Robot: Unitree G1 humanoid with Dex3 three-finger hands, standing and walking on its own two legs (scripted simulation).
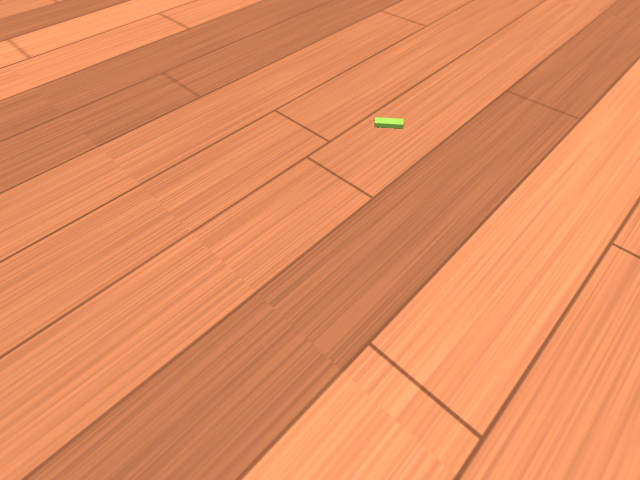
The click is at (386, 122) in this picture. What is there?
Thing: flat box
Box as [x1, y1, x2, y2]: [374, 117, 403, 128]
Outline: 375,117 374,126 402,128 403,119
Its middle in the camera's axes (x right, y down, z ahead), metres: +0.38 -0.64 +2.12
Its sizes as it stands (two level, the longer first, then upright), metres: 0.152 0.056 0.025
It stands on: the floor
